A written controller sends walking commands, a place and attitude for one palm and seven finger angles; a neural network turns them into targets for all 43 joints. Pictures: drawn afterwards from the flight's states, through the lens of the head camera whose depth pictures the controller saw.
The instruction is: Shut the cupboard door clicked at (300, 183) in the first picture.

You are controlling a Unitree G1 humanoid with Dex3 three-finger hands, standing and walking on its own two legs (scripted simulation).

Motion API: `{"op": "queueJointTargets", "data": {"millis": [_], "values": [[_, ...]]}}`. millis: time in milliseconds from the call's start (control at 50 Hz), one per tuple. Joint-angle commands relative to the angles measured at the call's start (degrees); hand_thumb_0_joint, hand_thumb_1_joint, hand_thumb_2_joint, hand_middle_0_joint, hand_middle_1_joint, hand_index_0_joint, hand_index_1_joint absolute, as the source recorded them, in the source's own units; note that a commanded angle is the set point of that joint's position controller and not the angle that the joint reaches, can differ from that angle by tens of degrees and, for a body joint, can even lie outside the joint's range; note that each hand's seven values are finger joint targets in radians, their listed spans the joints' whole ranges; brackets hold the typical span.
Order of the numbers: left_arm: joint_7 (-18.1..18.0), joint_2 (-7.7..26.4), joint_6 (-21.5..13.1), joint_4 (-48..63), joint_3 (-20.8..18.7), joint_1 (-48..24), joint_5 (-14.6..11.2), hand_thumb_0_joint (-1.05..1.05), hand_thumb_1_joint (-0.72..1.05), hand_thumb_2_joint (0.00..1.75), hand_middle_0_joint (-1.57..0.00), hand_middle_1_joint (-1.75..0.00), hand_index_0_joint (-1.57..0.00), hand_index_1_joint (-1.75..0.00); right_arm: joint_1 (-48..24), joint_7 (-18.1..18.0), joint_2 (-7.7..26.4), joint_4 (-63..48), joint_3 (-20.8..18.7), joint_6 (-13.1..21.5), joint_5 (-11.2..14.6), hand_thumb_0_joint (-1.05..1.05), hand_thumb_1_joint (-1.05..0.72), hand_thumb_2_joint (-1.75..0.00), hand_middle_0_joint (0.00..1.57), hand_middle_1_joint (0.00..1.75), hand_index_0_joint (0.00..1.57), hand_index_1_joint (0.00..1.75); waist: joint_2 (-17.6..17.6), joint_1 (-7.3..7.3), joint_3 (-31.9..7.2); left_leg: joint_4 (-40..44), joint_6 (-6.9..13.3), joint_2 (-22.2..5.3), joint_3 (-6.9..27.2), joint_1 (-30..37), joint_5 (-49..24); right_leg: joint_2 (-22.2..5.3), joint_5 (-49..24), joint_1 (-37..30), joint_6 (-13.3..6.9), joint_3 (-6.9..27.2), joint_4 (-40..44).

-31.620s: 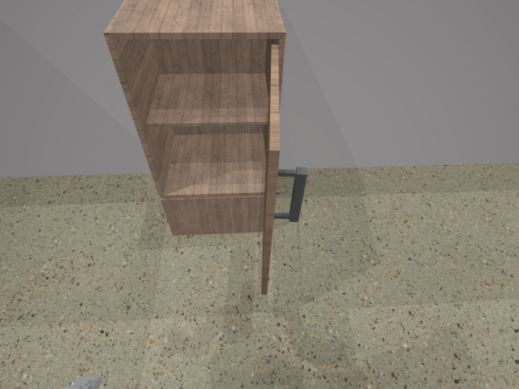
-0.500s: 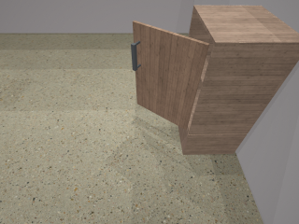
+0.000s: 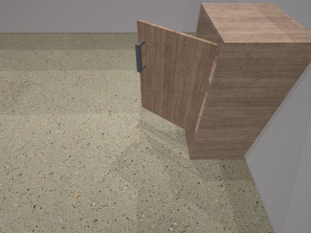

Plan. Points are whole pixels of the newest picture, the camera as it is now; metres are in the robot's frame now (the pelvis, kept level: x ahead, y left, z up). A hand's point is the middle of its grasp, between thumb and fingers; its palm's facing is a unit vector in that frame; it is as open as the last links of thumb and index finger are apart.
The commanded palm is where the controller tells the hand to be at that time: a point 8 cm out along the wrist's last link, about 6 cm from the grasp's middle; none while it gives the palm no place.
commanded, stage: walk to a spot facing it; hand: left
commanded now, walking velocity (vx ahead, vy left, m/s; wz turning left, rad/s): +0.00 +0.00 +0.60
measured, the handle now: (141, 56) +0.96 +0.11 -0.06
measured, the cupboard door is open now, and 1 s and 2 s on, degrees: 52 52 52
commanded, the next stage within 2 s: none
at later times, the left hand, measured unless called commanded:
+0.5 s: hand out of the picture +0.03 +0.24 -0.17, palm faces +0.26 -0.93 -0.26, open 7.4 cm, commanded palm none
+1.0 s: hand out of the picture -0.12 +0.18 -0.19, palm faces +0.59 -0.77 -0.25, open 7.4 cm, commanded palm none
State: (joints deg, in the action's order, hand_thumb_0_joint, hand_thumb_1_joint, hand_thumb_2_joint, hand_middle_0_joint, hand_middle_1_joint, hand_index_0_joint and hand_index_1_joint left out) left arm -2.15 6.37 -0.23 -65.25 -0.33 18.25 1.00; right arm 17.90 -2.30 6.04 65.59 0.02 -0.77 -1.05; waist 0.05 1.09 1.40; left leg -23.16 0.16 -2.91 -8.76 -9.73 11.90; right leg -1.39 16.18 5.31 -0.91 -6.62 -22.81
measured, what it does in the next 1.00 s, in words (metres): steps on the spot, turning left: right foot, then left foot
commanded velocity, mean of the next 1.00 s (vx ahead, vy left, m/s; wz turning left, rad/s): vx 0.05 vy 0.00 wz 0.60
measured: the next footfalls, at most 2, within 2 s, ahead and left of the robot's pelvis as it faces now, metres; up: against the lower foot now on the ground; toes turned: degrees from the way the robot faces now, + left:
right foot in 0.64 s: +0.04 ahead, -0.14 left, +0.00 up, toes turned +22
left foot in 0.98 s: -0.07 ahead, +0.10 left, +0.00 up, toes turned +41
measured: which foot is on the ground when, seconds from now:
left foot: down 0.00-0.64, up 0.66-0.96, down 0.98-1.00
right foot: down 0.00-0.26, up 0.28-0.62, down 0.64-0.96, up 0.98-1.00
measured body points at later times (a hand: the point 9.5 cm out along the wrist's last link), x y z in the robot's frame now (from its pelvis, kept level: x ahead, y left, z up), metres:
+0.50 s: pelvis -0.03 +0.01 -0.01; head +0.02 +0.03 +0.44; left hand +0.02 +0.29 -0.14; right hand +0.08 -0.23 -0.15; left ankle +0.00 +0.11 -0.74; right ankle -0.02 -0.15 -0.68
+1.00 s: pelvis -0.02 -0.01 -0.02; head +0.02 +0.03 +0.42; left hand -0.15 +0.22 -0.17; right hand +0.21 -0.17 -0.16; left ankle -0.10 +0.08 -0.75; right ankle +0.01 -0.15 -0.73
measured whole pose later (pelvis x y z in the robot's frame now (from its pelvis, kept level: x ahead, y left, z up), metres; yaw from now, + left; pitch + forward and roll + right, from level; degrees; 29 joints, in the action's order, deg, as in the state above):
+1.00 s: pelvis -0.02 -0.01 -0.02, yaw +38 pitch +1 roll +1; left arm -0.2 14.0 1.9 -50.1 -3.3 15.4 1.6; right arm 8.5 1.7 13.5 50.3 -3.1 -3.0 -1.6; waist 2.8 0.2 6.8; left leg -36.3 0.7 -0.2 -3.7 -18.4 18.9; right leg -9.7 28.6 16.6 2.9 -9.6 -45.5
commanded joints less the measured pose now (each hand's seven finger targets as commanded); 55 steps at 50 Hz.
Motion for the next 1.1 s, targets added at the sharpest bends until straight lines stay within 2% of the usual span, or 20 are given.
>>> {"op": "queueJointTargets", "data": {"millis": [0,100,180,200,220,240,260,340,560,580,600,620,640,700,840,920,940,960,980,1080], "values": [[-0.67,7.34,0.06,2.49,-2.76,4.51,-0.15,0.00,0.90,0.90,-0.20,-0.30,-0.20,-0.30,3.12,0.19,5.90,-2.58,-1.51,-0.08,-0.06,0.00,-0.90,-0.90,0.20,0.30,0.20,0.30,0.41,-0.80,4.09,-0.53,1.19,-3.49,6.39,-3.18,-8.99,-7.13,-9.87,5.00,-1.21,3.46,0.88],[-0.51,10.60,0.84,6.67,-4.72,2.32,0.25,0.00,0.90,0.90,-0.20,-0.30,-0.20,-0.30,0.13,1.07,5.70,-6.38,-2.78,-1.47,-0.32,0.00,-0.90,-0.90,0.20,0.30,0.20,0.30,6.79,-1.04,3.78,-14.70,-0.10,-0.05,3.93,-10.13,0.21,-15.42,-7.41,6.84,-5.99,5.96,2.53],[-0.51,12.67,0.83,10.30,-5.70,-1.98,1.07,0.00,0.90,0.90,-0.20,-0.30,-0.20,-0.30,-2.64,1.91,6.64,-10.27,-3.57,-1.65,-0.08,0.00,-0.90,-0.90,0.20,0.30,0.20,0.30,7.67,-0.46,4.00,-17.89,-0.97,-1.66,4.69,-12.34,12.01,-20.82,-20.67,6.59,-8.26,3.18,-3.11],[-0.29,13.14,0.96,11.01,-5.90,-2.81,0.79,0.00,0.90,0.90,-0.20,-0.30,-0.20,-0.30,-0.75,2.08,7.75,-10.52,-3.67,-1.38,-0.16,0.00,-0.90,-0.90,0.20,0.30,0.20,0.30,3.29,0.59,2.46,-11.46,-0.27,-2.38,6.04,-7.59,1.29,-18.48,-19.76,8.50,-5.22,-0.47,-8.88],[0.05,11.85,1.31,12.09,-5.85,-1.61,0.28,0.00,0.90,0.90,-0.20,-0.30,-0.20,-0.30,2.25,2.01,10.61,-10.40,-4.11,-0.90,-0.61,0.00,-0.90,-0.90,0.20,0.30,0.20,0.30,-8.23,1.32,0.03,-4.17,3.01,-7.31,15.66,-2.46,-19.39,-11.75,-11.03,13.16,-0.13,-4.70,-18.67],[-0.14,9.39,1.73,13.94,-5.23,-1.39,-0.16,0.00,0.90,0.90,-0.20,-0.30,-0.20,-0.30,4.72,1.57,15.23,-10.36,-5.06,-0.79,-1.29,0.00,-0.90,-0.90,0.20,0.30,0.20,0.30,-18.97,2.21,-1.12,2.43,9.82,-17.06,30.57,1.12,-28.69,-3.78,18.39,20.69,3.11,-4.23,-30.06],[-0.50,10.23,2.50,15.37,-4.81,-6.50,0.51,0.00,0.90,0.90,-0.20,-0.30,-0.20,-0.30,7.35,0.95,16.42,-9.13,-5.29,-0.71,-1.27,0.00,-0.90,-0.90,0.20,0.30,0.20,0.30,-18.06,4.19,-1.89,5.61,11.67,-18.28,35.27,0.52,-21.70,-2.59,22.10,23.29,2.17,3.21,-39.73],[0.75,10.19,1.86,16.25,-5.41,-7.91,0.59,0.00,0.90,0.90,-0.20,-0.30,-0.20,-0.30,-0.55,0.34,15.26,-12.74,-4.81,0.15,-1.05,0.00,-0.90,-0.90,0.20,0.30,0.20,0.30,-5.40,0.61,-2.21,6.48,8.67,-12.25,28.06,-1.93,-9.12,-3.35,6.79,26.77,3.50,8.14,-43.83],[0.93,12.27,2.29,18.88,-4.83,-3.96,0.16,0.00,0.90,0.90,-0.20,-0.30,-0.20,-0.30,-6.85,1.88,18.58,-17.39,-6.87,-1.73,-1.02,0.00,-0.90,-0.90,0.20,0.30,0.20,0.30,-10.05,-1.45,-4.61,5.08,6.53,-4.91,29.31,-10.21,0.67,2.81,5.22,6.64,3.12,5.00,-11.39],[0.78,13.21,2.08,18.24,-5.40,-0.69,0.11,0.00,0.90,0.90,-0.20,-0.30,-0.20,-0.30,-8.88,2.03,17.69,-18.36,-6.95,-2.02,-0.69,0.00,-0.90,-0.90,0.20,0.30,0.20,0.30,-8.93,-3.20,-4.43,3.66,4.51,-2.58,27.68,-15.89,5.25,2.08,1.44,-0.15,2.65,4.51,-3.93],[0.45,16.72,1.64,18.32,-6.13,1.23,0.75,0.00,0.90,0.90,-0.20,-0.30,-0.20,-0.30,-9.17,2.42,14.89,-19.08,-6.83,-2.34,-0.15,0.00,-0.90,-0.90,0.20,0.30,0.20,0.30,-0.35,-4.06,-3.45,-5.52,1.05,2.94,23.56,-23.52,12.30,-6.04,7.27,-4.81,-0.35,13.18,5.82],[0.08,21.60,1.25,19.68,-7.03,-0.71,1.60,0.00,0.90,0.90,-0.20,-0.30,-0.20,-0.30,-8.64,2.65,11.59,-20.25,-6.46,-2.18,0.06,0.00,-0.90,-0.90,0.20,0.30,0.20,0.30,15.17,-3.85,-1.74,-24.35,-3.20,10.10,12.49,-29.51,17.39,-22.79,15.26,-1.23,-7.56,31.70,13.86],[-0.12,21.07,1.53,21.49,-5.89,-7.67,0.88,0.00,0.90,0.90,-0.20,-0.30,-0.20,-0.30,-8.70,3.05,14.00,-20.27,-6.72,-2.29,-0.90,0.00,-0.90,-0.90,0.20,0.30,0.20,0.30,10.77,-1.42,0.97,-38.22,-2.22,6.65,13.61,-25.83,19.31,-25.99,10.11,9.84,-9.45,27.91,12.80],[-0.16,14.77,0.36,22.53,-4.94,-12.97,0.67,0.00,0.90,0.90,-0.20,-0.30,-0.20,-0.30,-6.20,3.73,13.17,-18.76,-6.44,-2.95,-0.69,0.00,-0.90,-0.90,0.20,0.30,0.20,0.30,11.12,2.32,2.81,-47.93,-2.96,2.64,11.67,-25.16,11.98,-16.75,-9.94,10.15,-7.44,13.46,5.07],[0.02,18.82,0.26,18.79,-6.27,-0.95,0.93,0.00,0.90,0.90,-0.20,-0.30,-0.20,-0.30,-13.13,4.17,10.28,-20.70,-4.31,-2.20,0.25,0.00,-0.90,-0.90,0.20,0.30,0.20,0.30,12.92,-3.47,-2.63,-22.07,-2.96,3.07,3.68,-17.39,14.14,-17.58,-38.33,-4.53,-5.84,4.79,-4.74],[1.05,18.21,0.35,18.60,-6.44,-0.75,0.16,0.00,0.90,0.90,-0.20,-0.30,-0.20,-0.30,-4.78,4.00,14.25,-18.61,-4.81,-0.59,-0.30,0.00,-0.90,-0.90,0.20,0.30,0.20,0.30,4.66,1.09,-7.69,-0.88,0.21,1.84,5.35,4.75,2.15,-15.91,-19.08,5.95,-0.05,-0.86,-17.81],[1.81,14.38,0.52,20.37,-5.80,-0.21,-0.11,0.00,0.90,0.90,-0.20,-0.30,-0.20,-0.30,-0.45,3.54,21.46,-17.80,-6.57,-0.18,-1.07,0.00,-0.90,-0.90,0.20,0.30,0.20,0.30,-13.26,3.32,-10.37,0.67,7.18,-12.97,25.97,16.61,-4.13,-7.56,8.11,23.22,4.15,-5.04,-31.09],[2.04,12.91,0.48,24.03,-4.16,-7.58,0.60,0.00,0.90,0.90,-0.20,-0.30,-0.20,-0.30,5.64,3.03,24.63,-16.46,-7.26,-0.32,-0.84,0.00,-0.90,-0.90,0.20,0.30,0.20,0.30,-15.98,6.95,-8.04,3.56,13.87,-20.85,37.41,18.57,-6.78,-4.49,23.60,34.70,4.36,-0.59,-39.71],[1.81,13.24,0.65,24.68,-4.45,-13.30,0.74,0.00,0.90,0.90,-0.20,-0.30,-0.20,-0.30,7.91,2.38,23.38,-14.91,-7.00,0.01,-0.93,0.00,-0.90,-0.90,0.20,0.30,0.20,0.30,-12.58,8.27,-6.21,5.00,13.98,-19.39,37.59,14.23,-1.43,-5.56,20.65,37.21,3.86,4.28,-42.97],[3.44,12.62,0.23,21.14,-4.90,-10.05,0.43,0.00,0.90,0.90,-0.20,-0.30,-0.20,-0.30,-2.62,1.52,18.61,-17.19,-5.37,1.52,-0.82,0.00,-0.90,-0.90,0.20,0.30,0.20,0.30,-8.96,1.66,-1.71,6.15,10.12,-10.21,26.39,4.11,3.38,-4.73,7.65,30.25,4.50,5.64,-35.05]]}}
